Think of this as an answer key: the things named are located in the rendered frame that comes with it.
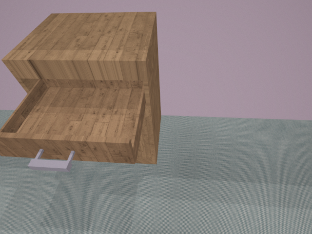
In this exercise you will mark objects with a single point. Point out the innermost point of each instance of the drawer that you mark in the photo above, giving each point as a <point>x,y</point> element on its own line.
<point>101,120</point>

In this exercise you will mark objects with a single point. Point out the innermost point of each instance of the cabinet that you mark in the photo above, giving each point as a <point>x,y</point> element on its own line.
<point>96,46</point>

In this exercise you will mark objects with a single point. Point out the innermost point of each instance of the handle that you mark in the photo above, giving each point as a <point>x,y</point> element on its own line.
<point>51,165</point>

